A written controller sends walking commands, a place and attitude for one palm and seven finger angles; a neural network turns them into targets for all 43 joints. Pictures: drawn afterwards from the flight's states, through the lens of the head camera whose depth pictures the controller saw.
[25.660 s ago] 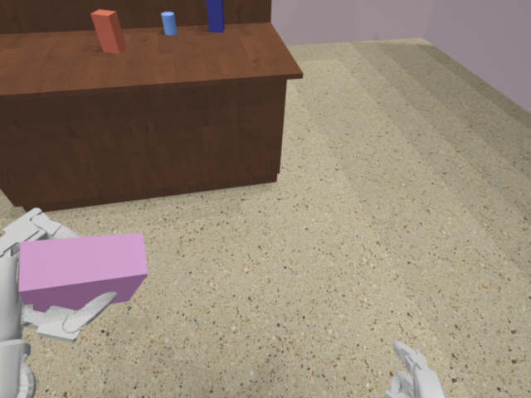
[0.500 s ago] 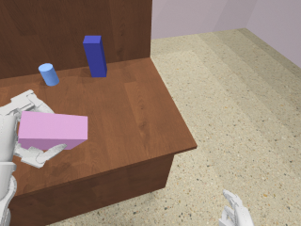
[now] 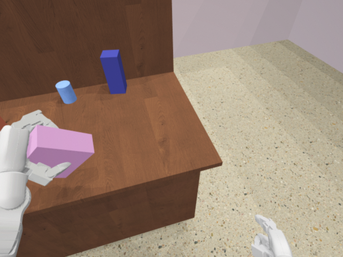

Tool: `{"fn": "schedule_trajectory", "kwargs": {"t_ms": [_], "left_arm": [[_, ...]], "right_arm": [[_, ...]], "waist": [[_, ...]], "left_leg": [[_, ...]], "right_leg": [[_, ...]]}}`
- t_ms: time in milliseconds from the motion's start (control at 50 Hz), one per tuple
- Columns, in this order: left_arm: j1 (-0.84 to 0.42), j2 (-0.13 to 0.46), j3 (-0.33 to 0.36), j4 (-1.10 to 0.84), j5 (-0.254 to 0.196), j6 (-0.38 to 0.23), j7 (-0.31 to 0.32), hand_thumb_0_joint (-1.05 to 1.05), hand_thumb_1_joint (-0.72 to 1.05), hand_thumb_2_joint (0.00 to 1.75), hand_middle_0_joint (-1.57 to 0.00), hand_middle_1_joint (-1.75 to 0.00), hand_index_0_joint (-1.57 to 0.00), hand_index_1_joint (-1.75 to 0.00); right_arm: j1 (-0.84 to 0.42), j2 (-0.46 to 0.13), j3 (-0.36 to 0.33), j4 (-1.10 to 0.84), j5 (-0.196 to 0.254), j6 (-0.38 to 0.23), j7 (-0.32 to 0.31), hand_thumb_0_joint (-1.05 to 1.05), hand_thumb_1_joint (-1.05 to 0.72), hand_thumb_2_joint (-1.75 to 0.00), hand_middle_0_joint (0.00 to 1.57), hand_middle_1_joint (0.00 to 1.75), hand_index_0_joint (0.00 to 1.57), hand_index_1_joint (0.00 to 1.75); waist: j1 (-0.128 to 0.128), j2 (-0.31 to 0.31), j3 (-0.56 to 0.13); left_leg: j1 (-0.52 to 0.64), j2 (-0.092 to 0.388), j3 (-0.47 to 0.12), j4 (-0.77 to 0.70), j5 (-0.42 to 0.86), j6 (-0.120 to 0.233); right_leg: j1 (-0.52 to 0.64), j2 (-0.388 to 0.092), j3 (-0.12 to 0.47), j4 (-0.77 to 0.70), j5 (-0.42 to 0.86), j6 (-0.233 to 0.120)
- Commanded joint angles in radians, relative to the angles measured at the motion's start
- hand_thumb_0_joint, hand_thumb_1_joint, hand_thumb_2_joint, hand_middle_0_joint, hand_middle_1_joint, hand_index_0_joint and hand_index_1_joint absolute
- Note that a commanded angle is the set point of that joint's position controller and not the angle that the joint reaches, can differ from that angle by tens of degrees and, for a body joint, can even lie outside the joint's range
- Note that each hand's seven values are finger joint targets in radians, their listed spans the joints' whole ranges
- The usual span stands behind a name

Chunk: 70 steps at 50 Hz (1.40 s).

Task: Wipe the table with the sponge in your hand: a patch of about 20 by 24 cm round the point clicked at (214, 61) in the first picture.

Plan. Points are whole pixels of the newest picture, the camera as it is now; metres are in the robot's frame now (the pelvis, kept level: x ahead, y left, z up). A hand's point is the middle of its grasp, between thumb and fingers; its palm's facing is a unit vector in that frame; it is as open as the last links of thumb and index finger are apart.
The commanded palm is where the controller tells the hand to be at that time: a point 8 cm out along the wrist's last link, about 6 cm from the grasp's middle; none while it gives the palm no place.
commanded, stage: turn the palm down, sponge in hand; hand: left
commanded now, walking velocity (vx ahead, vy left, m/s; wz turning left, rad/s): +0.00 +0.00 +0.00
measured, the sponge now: (61, 155) +0.28 +0.27 +0.12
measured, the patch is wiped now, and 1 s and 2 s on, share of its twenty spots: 0.00 0.00 0.00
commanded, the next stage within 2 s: move the sponge above the wiping area in 1.64 s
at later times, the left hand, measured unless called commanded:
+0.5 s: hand (61, 165) +0.27 +0.27 +0.10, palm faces +0.12 -0.42 -0.90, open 9.2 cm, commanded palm +0.23 +0.29 +0.18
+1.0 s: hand (57, 175) +0.24 +0.27 +0.10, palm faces +0.03 -0.20 -0.98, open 9.2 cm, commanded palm +0.21 +0.30 +0.17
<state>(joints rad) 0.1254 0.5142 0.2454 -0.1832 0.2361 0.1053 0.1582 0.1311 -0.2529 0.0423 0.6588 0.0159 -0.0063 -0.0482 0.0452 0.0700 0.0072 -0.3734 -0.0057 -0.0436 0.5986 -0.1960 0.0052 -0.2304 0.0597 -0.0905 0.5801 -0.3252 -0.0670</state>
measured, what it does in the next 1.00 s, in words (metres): stands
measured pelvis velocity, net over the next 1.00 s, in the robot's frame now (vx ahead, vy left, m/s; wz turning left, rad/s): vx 0.01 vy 0.03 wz -0.04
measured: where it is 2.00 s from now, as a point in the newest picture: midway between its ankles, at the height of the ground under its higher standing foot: outside the picture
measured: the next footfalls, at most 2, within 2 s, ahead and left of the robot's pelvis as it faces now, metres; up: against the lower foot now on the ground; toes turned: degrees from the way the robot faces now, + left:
none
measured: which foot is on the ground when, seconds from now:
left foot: down 0.00-1.00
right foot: down 0.00-1.00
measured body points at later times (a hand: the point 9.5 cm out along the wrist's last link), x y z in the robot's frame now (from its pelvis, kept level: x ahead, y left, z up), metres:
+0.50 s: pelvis +0.04 +0.01 +0.00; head +0.05 -0.02 +0.45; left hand +0.26 +0.29 +0.15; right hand +0.24 -0.24 -0.09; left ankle +0.08 +0.11 -0.73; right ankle +0.00 -0.07 -0.73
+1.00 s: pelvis +0.01 +0.03 +0.01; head +0.01 +0.00 +0.46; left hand +0.24 +0.28 +0.15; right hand +0.24 -0.19 -0.07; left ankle +0.08 +0.11 -0.73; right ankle +0.00 -0.07 -0.73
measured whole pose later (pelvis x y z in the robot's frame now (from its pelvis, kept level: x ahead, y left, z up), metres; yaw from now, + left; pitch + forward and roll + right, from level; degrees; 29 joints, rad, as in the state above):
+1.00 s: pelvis +0.01 +0.03 +0.01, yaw -2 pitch -2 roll -1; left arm 0.28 0.55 -0.03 -0.31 0.76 0.21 0.06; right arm 0.07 -0.25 0.04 0.59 0.03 0.09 -0.08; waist 0.09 0.09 0.01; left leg -0.32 -0.02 0.01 0.53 -0.19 0.05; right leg -0.18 0.04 -0.04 0.51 -0.30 -0.03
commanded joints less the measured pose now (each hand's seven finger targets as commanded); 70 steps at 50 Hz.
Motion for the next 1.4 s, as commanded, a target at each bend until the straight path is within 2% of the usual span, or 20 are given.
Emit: {"fn": "schedule_trajectory", "kwargs": {"t_ms": [0, 100, 120, 160, 220, 320, 380, 500, 520, 620, 720, 800, 900, 920, 1020, 1040, 1120, 1200, 1320, 1380], "left_arm": [[-0.115, 0.224, -0.003, -0.21, 0.047, 0.053, -0.091, 0.0, 0.1, 1.3, -1.2, -1.6, -1.2, -1.6], [0.007, 0.323, 0.199, -0.373, 0.067, -0.114, -0.056, 0.0, 0.1, 1.3, -1.2, -1.6, -1.2, -1.6], [0.038, 0.388, 0.269, -0.385, 0.076, -0.134, -0.028, 0.0, 0.1, 1.3, -1.2, -1.6, -1.2, -1.6], [0.102, 0.343, 0.27, -0.392, 0.099, -0.15, 0.028, 0.0, 0.1, 1.3, -1.2, -1.6, -1.2, -1.6], [0.17, 0.298, 0.231, -0.338, 0.148, -0.06, 0.083, 0.0, 0.1, 1.3, -1.2, -1.6, -1.2, -1.6], [0.102, 0.255, 0.086, -0.319, 0.171, 0.115, 0.004, 0.0, 0.1, 1.3, -1.2, -1.6, -1.2, -1.6], [0.059, 0.238, 0.0, -0.42, 0.213, 0.102, -0.06, 0.0, 0.1, 1.3, -1.2, -1.6, -1.2, -1.6], [0.129, 0.298, 0.079, -0.472, 0.322, 0.001, -0.019, 0.0, 0.1, 1.3, -1.2, -1.6, -1.2, -1.6], [0.163, 0.359, 0.153, -0.454, 0.337, 0.012, 0.006, 0.0, 0.1, 1.3, -1.2, -1.6, -1.2, -1.6], [0.17, 0.304, 0.143, -0.302, 0.353, 0.149, 0.07, 0.0, 0.1, 1.3, -1.2, -1.6, -1.2, -1.6], [0.065, 0.223, -0.049, -0.245, 0.364, 0.286, -0.032, 0.0, 0.1, 1.3, -1.2, -1.6, -1.2, -1.6], [-0.062, 0.213, -0.163, -0.328, 0.448, 0.235, -0.115, 0.0, 0.1, 1.3, -1.2, -1.6, -1.2, -1.6], [-0.059, 0.311, -0.046, -0.37, 0.554, 0.088, -0.059, 0.0, 0.1, 1.3, -1.2, -1.6, -1.2, -1.6], [-0.044, 0.399, 0.048, -0.364, 0.577, 0.084, -0.03, 0.0, 0.1, 1.3, -1.2, -1.6, -1.2, -1.6], [-0.031, 0.312, 0.04, -0.167, 0.585, 0.183, 0.05, 0.0, 0.1, 1.3, -1.2, -1.6, -1.2, -1.6], [-0.084, 0.219, -0.057, -0.157, 0.575, 0.212, 0.04, 0.0, 0.1, 1.3, -1.2, -1.6, -1.2, -1.6], [-0.097, 0.151, -0.183, -0.102, 0.563, 0.295, -0.038, 0.0, 0.1, 1.3, -1.2, -1.6, -1.2, -1.6], [-0.175, 0.123, -0.273, -0.173, 0.602, 0.248, -0.108, 0.0, 0.1, 1.3, -1.2, -1.6, -1.2, -1.6], [-0.176, 0.388, -0.01, -0.269, 0.717, 0.132, -0.053, 0.0, 0.1, 1.3, -1.2, -1.6, -1.2, -1.6], [-0.153, 0.308, -0.025, -0.211, 0.705, 0.14, 0.0, 0.0, 0.1, 1.3, -1.2, -1.6, -1.2, -1.6]], "right_arm": [[-0.202, -0.122, -0.039, -0.219, 0.015, -0.043, -0.032, 0.0, -0.9, -0.9, 0.2, 0.3, 0.2, 0.3], [-0.166, -0.103, -0.058, -0.232, -0.02, -0.045, -0.028, 0.0, -0.9, -0.9, 0.2, 0.3, 0.2, 0.3], [-0.151, -0.107, -0.063, -0.221, -0.025, -0.044, -0.027, 0.0, -0.9, -0.9, 0.2, 0.3, 0.2, 0.3], [-0.117, -0.1, -0.075, -0.223, -0.031, -0.038, -0.013, 0.0, -0.9, -0.9, 0.2, 0.3, 0.2, 0.3], [-0.089, -0.121, -0.087, -0.214, -0.024, -0.01, 0.004, 0.0, -0.9, -0.9, 0.2, 0.3, 0.2, 0.3], [-0.14, -0.139, -0.074, -0.246, 0.013, 0.028, -0.027, 0.0, -0.9, -0.9, 0.2, 0.3, 0.2, 0.3], [-0.143, -0.126, -0.071, -0.279, 0.017, 0.021, -0.048, 0.0, -0.9, -0.9, 0.2, 0.3, 0.2, 0.3], [-0.106, -0.108, -0.083, -0.27, -0.006, 0.028, -0.049, 0.0, -0.9, -0.9, 0.2, 0.3, 0.2, 0.3], [-0.11, -0.116, -0.085, -0.257, -0.006, 0.031, -0.043, 0.0, -0.9, -0.9, 0.2, 0.3, 0.2, 0.3], [-0.154, -0.121, -0.08, -0.24, 0.011, 0.077, -0.016, 0.0, -0.9, -0.9, 0.2, 0.3, 0.2, 0.3], [-0.246, -0.126, -0.046, -0.27, 0.046, 0.091, -0.036, 0.0, -0.9, -0.9, 0.2, 0.3, 0.2, 0.3], [-0.249, -0.115, -0.037, -0.272, 0.035, 0.06, -0.052, 0.0, -0.9, -0.9, 0.2, 0.3, 0.2, 0.3], [-0.221, -0.099, -0.049, -0.234, 0.003, 0.033, -0.044, 0.0, -0.9, -0.9, 0.2, 0.3, 0.2, 0.3], [-0.234, -0.111, -0.052, -0.222, -0.001, 0.036, -0.041, 0.0, -0.9, -0.9, 0.2, 0.3, 0.2, 0.3], [-0.279, -0.11, -0.054, -0.183, 0.016, 0.072, -0.013, 0.0, -0.9, -0.9, 0.2, 0.3, 0.2, 0.3], [-0.311, -0.101, -0.042, -0.191, 0.025, 0.075, -0.009, 0.0, -0.9, -0.9, 0.2, 0.3, 0.2, 0.3], [-0.365, -0.113, -0.032, -0.202, 0.046, 0.069, -0.019, 0.0, -0.9, -0.9, 0.2, 0.3, 0.2, 0.3], [-0.342, -0.108, -0.035, -0.204, 0.034, 0.036, -0.018, 0.0, -0.9, -0.9, 0.2, 0.3, 0.2, 0.3], [-0.307, -0.113, -0.046, -0.171, -0.006, 0.03, -0.012, 0.0, -0.9, -0.9, 0.2, 0.3, 0.2, 0.3], [-0.302, -0.102, -0.046, -0.165, -0.005, 0.044, 0.001, 0.0, -0.9, -0.9, 0.2, 0.3, 0.2, 0.3]], "waist": [[-0.007, -0.06, -0.069], [0.027, -0.148, -0.192], [0.044, -0.096, -0.213], [0.04, -0.027, -0.264], [0.027, 0.104, -0.228], [0.001, 0.005, -0.162], [-0.011, -0.04, -0.21], [0.011, -0.007, -0.288], [0.033, 0.03, -0.286], [0.054, 0.062, -0.204], [0.023, -0.013, -0.11], [0.003, -0.032, -0.153], [0.042, 0.044, -0.237], [0.068, 0.093, -0.244], [0.082, 0.087, -0.135], [0.067, 0.068, -0.128], [0.049, 0.014, -0.063], [0.029, -0.016, -0.115], [0.085, 0.075, -0.222], [0.085, 0.079, -0.191]], "left_leg": [[0.123, -0.025, 0.045, -0.082, -0.09, 0.032], [0.161, -0.019, 0.038, -0.035, 0.068, 0.04], [0.171, -0.022, 0.043, -0.026, 0.1, 0.037], [0.181, -0.02, 0.05, -0.008, 0.17, 0.037], [0.169, -0.016, 0.058, 0.013, 0.207, 0.028], [0.148, -0.009, 0.052, 0.0, 0.186, 0.037], [0.188, -0.009, 0.038, -0.003, 0.214, 0.05], [0.242, -0.004, 0.023, 0.005, 0.317, 0.05], [0.242, -0.005, 0.015, 0.004, 0.325, 0.043], [0.169, 0.01, 0.012, -0.042, 0.28, 0.017], [0.155, 0.004, 0.011, -0.104, 0.123, 0.031], [0.21, -0.003, -0.004, -0.131, 0.061, 0.052], [0.279, 0.002, -0.036, -0.149, 0.063, 0.05], [0.271, 0.002, -0.049, -0.164, 0.05, 0.045], [0.217, 0.008, -0.063, -0.209, -0.002, 0.017], [0.213, 0.011, -0.05, -0.218, -0.027, 0.015], [0.205, -0.008, -0.035, -0.25, -0.087, 0.023], [0.247, -0.008, -0.043, -0.252, -0.093, 0.045], [0.304, -0.013, -0.054, -0.218, 0.06, 0.048], [0.312, -0.011, -0.041, -0.199, 0.131, 0.033]], "right_leg": [[-0.119, -0.068, 0.153, -0.254, -0.167, 0.057], [-0.074, -0.053, 0.14, -0.182, 0.085, 0.064], [-0.059, -0.048, 0.15, -0.168, 0.138, 0.059], [-0.043, -0.043, 0.121, -0.113, 0.255, 0.054], [-0.074, -0.04, 0.121, -0.092, 0.303, 0.038], [-0.092, -0.048, 0.124, -0.101, 0.319, 0.05], [-0.078, -0.051, 0.118, -0.096, 0.358, 0.057], [-0.053, -0.041, 0.106, -0.075, 0.419, 0.045], [-0.046, -0.03, 0.125, -0.079, 0.413, 0.03], [-0.036, -0.024, 0.101, -0.087, 0.32, 0.015], [-0.055, -0.033, 0.108, -0.151, 0.183, 0.027], [-0.076, -0.037, 0.115, -0.182, 0.1, 0.036], [-0.027, -0.02, 0.109, -0.181, 0.086, 0.018], [0.006, -0.008, 0.137, -0.18, 0.087, 0.004], [-0.001, -0.001, 0.129, -0.198, 0.047, -0.011], [-0.009, -0.015, 0.096, -0.197, 0.037, 0.002], [0.0, -0.018, 0.125, -0.236, 0.0, 0.006], [0.008, -0.026, 0.114, -0.231, 0.009, 0.018], [0.095, 0.0, 0.165, -0.227, 0.093, -0.012], [0.069, -0.003, 0.144, -0.232, 0.12, -0.023]]}}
